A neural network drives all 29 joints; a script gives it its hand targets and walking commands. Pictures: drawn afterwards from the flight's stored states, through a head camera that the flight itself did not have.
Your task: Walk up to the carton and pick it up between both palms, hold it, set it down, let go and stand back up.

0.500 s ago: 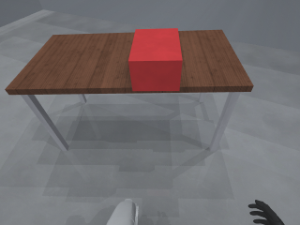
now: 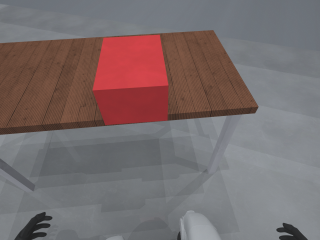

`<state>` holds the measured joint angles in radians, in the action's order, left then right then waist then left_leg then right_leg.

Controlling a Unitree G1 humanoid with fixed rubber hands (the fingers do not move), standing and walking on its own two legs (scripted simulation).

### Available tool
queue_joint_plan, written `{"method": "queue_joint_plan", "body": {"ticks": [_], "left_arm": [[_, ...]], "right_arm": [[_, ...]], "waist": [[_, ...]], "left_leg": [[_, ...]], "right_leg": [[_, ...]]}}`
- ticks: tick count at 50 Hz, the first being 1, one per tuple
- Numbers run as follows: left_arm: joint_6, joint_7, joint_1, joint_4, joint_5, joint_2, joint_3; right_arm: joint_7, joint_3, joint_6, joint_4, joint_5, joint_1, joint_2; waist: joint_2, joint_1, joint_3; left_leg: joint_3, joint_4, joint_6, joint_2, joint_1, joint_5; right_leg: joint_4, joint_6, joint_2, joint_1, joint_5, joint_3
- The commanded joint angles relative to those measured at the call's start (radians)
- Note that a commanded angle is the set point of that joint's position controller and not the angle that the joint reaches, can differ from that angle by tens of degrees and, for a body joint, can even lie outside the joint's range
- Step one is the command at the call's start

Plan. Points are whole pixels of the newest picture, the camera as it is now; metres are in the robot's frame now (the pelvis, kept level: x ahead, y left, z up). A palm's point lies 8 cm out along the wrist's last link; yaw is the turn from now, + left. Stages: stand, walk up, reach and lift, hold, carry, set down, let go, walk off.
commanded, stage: walk up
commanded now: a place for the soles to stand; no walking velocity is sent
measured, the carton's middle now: (134, 77) +0.66 +0.06 +0.01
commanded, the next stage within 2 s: none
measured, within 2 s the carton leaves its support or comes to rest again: neither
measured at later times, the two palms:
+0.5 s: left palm out of the picture +0.16 +0.34 -0.06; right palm (255, 167) +0.29 -0.29 -0.05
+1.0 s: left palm (17, 202) +0.25 +0.36 -0.04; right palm (251, 179) +0.25 -0.26 -0.05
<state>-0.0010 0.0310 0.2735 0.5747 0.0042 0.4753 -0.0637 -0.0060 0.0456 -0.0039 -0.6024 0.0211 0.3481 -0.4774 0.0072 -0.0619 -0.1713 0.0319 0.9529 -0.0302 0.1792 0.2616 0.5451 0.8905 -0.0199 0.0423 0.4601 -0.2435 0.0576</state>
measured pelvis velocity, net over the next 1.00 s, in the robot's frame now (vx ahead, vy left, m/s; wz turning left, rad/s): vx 0.15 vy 0.04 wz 0.02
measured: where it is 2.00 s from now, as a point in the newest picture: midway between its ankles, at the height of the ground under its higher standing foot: outside the picture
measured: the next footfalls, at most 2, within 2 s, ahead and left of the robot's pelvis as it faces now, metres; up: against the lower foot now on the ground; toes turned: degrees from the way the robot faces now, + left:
left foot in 0.38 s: +0.27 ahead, +0.20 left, +0.00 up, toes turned +4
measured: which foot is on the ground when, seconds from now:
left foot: down 0.00-0.00, up 0.02-0.36, down 0.38-1.00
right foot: down 0.00-1.00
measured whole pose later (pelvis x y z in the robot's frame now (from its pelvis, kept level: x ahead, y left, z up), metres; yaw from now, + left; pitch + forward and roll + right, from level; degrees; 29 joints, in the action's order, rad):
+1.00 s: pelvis +0.15 +0.04 +0.05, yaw +1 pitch -6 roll -1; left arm 0.00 0.00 0.07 1.03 -0.03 0.41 -0.02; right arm -0.02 0.00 0.02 -1.04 -0.02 0.07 -0.38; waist 0.01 0.00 -0.11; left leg 0.09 0.49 -0.02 0.08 0.20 0.19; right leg 0.45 0.06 0.08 0.05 -0.29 0.05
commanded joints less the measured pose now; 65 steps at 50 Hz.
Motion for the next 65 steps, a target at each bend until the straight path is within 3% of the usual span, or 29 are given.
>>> {"method": "queue_joint_plan", "body": {"ticks": [1,3,4,6,8,9,11,12,13,14,16,17,18,19,20,21,22,24,25,26,28,30,32,37,43,49,56,63,65], "left_arm": [[-0.033,-0.065,0.144,-0.087,0.012,0.327,-0.127],[-0.051,-0.077,0.159,-0.066,0.007,0.316,-0.104],[-0.051,-0.082,0.103,-0.066,0.006,0.319,-0.095],[-0.067,-0.087,0.07,-0.05,-0.001,0.275,-0.07],[-0.075,-0.091,0.032,-0.053,0.011,0.285,-0.066],[-0.073,-0.09,0.008,-0.054,0.019,0.285,-0.062],[-0.077,-0.095,-0.02,-0.056,0.018,0.275,-0.052],[-0.072,-0.088,-0.032,-0.056,0.017,0.272,-0.047],[-0.076,-0.087,-0.03,-0.051,0.007,0.267,-0.037],[-0.072,-0.08,-0.043,-0.048,0.001,0.252,-0.028],[-0.069,-0.067,-0.05,-0.026,-0.014,0.234,-0.007],[-0.061,-0.058,-0.044,-0.011,-0.024,0.221,0.0],[-0.059,-0.048,-0.037,0.004,-0.033,0.203,0.01],[-0.056,-0.039,0.001,0.019,-0.047,0.174,0.018],[-0.046,-0.033,0.035,0.026,-0.053,0.162,0.015],[-0.031,-0.043,0.096,0.057,-0.057,0.209,-0.006],[-0.019,-0.046,0.106,0.081,-0.043,0.219,-0.006],[-0.035,-0.043,0.022,0.11,-0.024,0.267,-0.01],[-0.042,-0.043,-0.048,0.131,-0.023,0.277,-0.016],[-0.046,-0.043,-0.069,0.13,-0.024,0.263,-0.018],[-0.048,-0.039,-0.024,0.178,-0.044,0.227,-0.004],[-0.046,-0.049,-0.017,0.214,-0.047,0.225,-0.001],[-0.04,-0.049,-0.054,0.243,-0.045,0.213,0.005],[-0.026,-0.047,-0.122,0.294,-0.044,0.171,0.004],[-0.025,-0.044,-0.2,0.373,-0.038,0.162,-0.002],[-0.023,-0.041,-0.241,0.432,-0.04,0.132,0.0],[-0.035,-0.037,-0.237,0.479,-0.026,0.126,-0.002],[-0.043,-0.041,-0.238,0.476,-0.013,0.119,-0.009],[-0.043,-0.036,-0.245,0.484,-0.008,0.118,-0.005]], "right_arm": [[0.004,0.106,0.031,0.172,-0.032,-0.128,-0.285],[0.004,0.096,0.01,0.168,-0.018,-0.141,-0.245],[-0.01,0.101,0.008,0.125,-0.021,-0.072,-0.239],[-0.017,0.082,0.011,0.102,-0.017,-0.066,-0.208],[-0.023,0.086,0.03,0.082,-0.019,-0.069,-0.203],[-0.029,0.079,0.036,0.062,-0.025,-0.047,-0.187],[-0.034,0.08,0.049,0.048,-0.029,-0.074,-0.187],[-0.035,0.074,0.05,0.041,-0.022,-0.065,-0.177],[-0.031,0.072,0.045,0.019,-0.022,-0.071,-0.177],[-0.023,0.069,0.042,0.009,-0.014,-0.059,-0.173],[-0.012,0.062,0.026,-0.032,-0.024,-0.067,-0.166],[-0.003,0.067,0.017,-0.042,-0.027,-0.037,-0.175],[0.005,0.07,0.016,-0.059,-0.026,-0.047,-0.2],[0.013,0.081,0.011,-0.057,-0.02,-0.112,-0.264],[0.016,0.073,0.003,-0.055,-0.027,-0.151,-0.282],[0.017,0.06,0.004,-0.052,-0.04,-0.223,-0.254],[0.012,0.041,0.004,-0.046,-0.04,-0.283,-0.221],[0.002,0.024,0.023,-0.071,-0.059,-0.328,-0.168],[0.004,0.027,0.021,-0.086,-0.051,-0.29,-0.171],[0.007,0.028,0.016,-0.122,-0.05,-0.249,-0.185],[0.007,0.024,0.0,-0.164,-0.044,-0.27,-0.216],[0.005,0.016,-0.001,-0.181,-0.048,-0.283,-0.181],[0.005,0.014,-0.002,-0.211,-0.039,-0.28,-0.177],[0.005,0.005,0.004,-0.282,-0.051,-0.31,-0.171],[-0.002,-0.002,0.0,-0.344,-0.042,-0.34,-0.163],[-0.013,0.002,-0.001,-0.38,-0.046,-0.38,-0.17],[-0.014,0.004,-0.013,-0.428,-0.039,-0.357,-0.138],[-0.02,0.019,-0.01,-0.437,-0.035,-0.335,-0.111],[-0.017,0.024,-0.008,-0.449,-0.033,-0.326,-0.125]], "waist": [[-0.19,0.181,0.073],[-0.083,0.169,-0.006],[-0.11,0.123,0.026],[-0.083,0.109,-0.017],[-0.144,0.094,-0.048],[-0.201,0.082,-0.015],[-0.16,0.089,-0.011],[-0.202,0.079,0.001],[-0.145,0.068,0.03],[-0.187,0.058,0.06],[-0.158,0.039,0.083],[-0.123,0.016,0.131],[-0.097,0.007,0.161],[0.046,0.039,0.196],[0.106,0.059,0.232],[0.148,0.084,0.197],[0.126,0.111,0.157],[-0.041,0.106,0.074],[-0.085,0.048,0.137],[0.019,0.028,0.146],[0.132,0.051,0.237],[0.039,0.064,0.284],[0.048,0.053,0.302],[0.071,0.064,0.261],[0.007,0.074,0.213],[0.037,0.078,0.152],[-0.016,0.07,0.148],[-0.002,0.047,0.166],[-0.048,0.039,0.179]], "left_leg": [[-0.077,0.428,0.029,-0.092,0.504,0.059],[-0.118,0.381,0.051,-0.047,0.542,-0.011],[-0.126,0.331,0.049,-0.043,0.478,-0.022],[-0.123,0.301,0.032,-0.016,0.433,-0.105],[-0.121,0.213,0.018,-0.01,0.368,-0.134],[-0.099,0.16,0.017,-0.014,0.312,-0.117],[-0.079,0.043,0.004,-0.027,0.278,-0.168],[-0.076,-0.001,0.012,-0.02,0.216,-0.15],[-0.055,-0.039,0.025,-0.045,0.131,-0.171],[-0.047,-0.065,0.037,-0.063,0.081,-0.15],[-0.012,-0.214,0.047,-0.101,-0.098,-0.302],[-0.016,-0.302,0.054,-0.112,-0.184,-0.414],[-0.074,-0.401,0.071,-0.06,-0.205,-0.475],[-0.235,-0.462,0.102,0.062,-0.167,-0.6],[-0.375,-0.501,0.176,0.148,-0.071,-0.506],[-0.344,-0.492,0.227,0.153,0.082,-0.367],[-0.331,-0.513,0.194,0.137,0.178,-0.166],[-0.124,-0.394,0.04,-0.034,0.06,-0.283],[-0.053,-0.357,0.028,-0.065,-0.084,-0.371],[-0.059,-0.385,0.037,-0.056,-0.126,-0.408],[-0.134,-0.375,0.082,0.022,-0.122,-0.678],[-0.079,-0.35,0.089,0.015,-0.144,-0.759],[-0.038,-0.359,0.084,0.004,-0.162,-0.808],[-0.066,-0.467,0.079,0.027,-0.147,-0.724],[-0.049,-0.523,0.059,0.017,-0.135,-0.725],[-0.099,-0.677,0.068,0.032,-0.077,-0.349],[-0.073,-0.705,0.047,0.014,-0.119,-0.324],[-0.045,-0.693,0.039,-0.003,-0.153,-0.268],[-0.034,-0.653,0.038,-0.013,-0.177,-0.275]], "right_leg": [[-0.741,-0.271,0.417,-0.261,-0.853,-0.855],[-0.698,-0.254,0.399,-0.216,-0.709,-0.737],[-0.691,-0.228,0.392,-0.191,-0.72,-0.661],[-0.661,-0.196,0.337,-0.138,-0.528,-0.54],[-0.66,-0.14,0.308,-0.034,-0.525,-0.451],[-0.638,-0.157,0.284,-0.031,-0.545,-0.384],[-0.602,-0.133,0.269,-0.04,-0.443,-0.319],[-0.582,-0.154,0.267,-0.002,-0.411,-0.293],[-0.536,-0.159,0.264,0.016,-0.261,-0.255],[-0.496,-0.154,0.266,0.013,-0.17,-0.241],[-0.374,-0.107,0.216,0.082,0.159,-0.146],[-0.311,-0.073,0.197,0.095,0.179,-0.123],[-0.264,-0.038,0.196,0.056,0.172,-0.077],[-0.138,0.008,0.127,-0.006,0.166,-0.026],[-0.038,0.027,0.048,-0.084,0.0,-0.001],[-0.136,0.014,0.05,-0.208,-0.143,-0.048],[-0.234,0.002,0.058,-0.282,-0.184,-0.071],[-0.478,-0.003,0.169,-0.123,-0.091,-0.172],[-0.486,-0.028,0.173,-0.06,-0.071,-0.166],[-0.456,-0.034,0.16,-0.057,-0.072,-0.136],[-0.368,-0.001,0.104,-0.208,0.122,-0.063],[-0.397,0.0,0.132,-0.29,0.263,-0.069],[-0.376,-0.01,0.129,-0.318,0.362,-0.039],[-0.432,-0.001,0.117,-0.347,0.246,-0.054],[-0.495,0.015,0.123,-0.393,0.33,-0.051],[-0.561,0.01,0.103,-0.362,0.074,-0.053],[-0.614,0.013,0.107,-0.35,0.059,-0.049],[-0.679,0.012,0.12,-0.289,-0.077,-0.082],[-0.707,0.004,0.123,-0.25,-0.141,-0.114]]}}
